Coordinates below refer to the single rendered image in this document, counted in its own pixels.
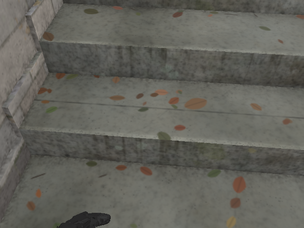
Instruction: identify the left robot hand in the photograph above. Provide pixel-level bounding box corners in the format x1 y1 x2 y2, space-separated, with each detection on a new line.
57 211 111 228

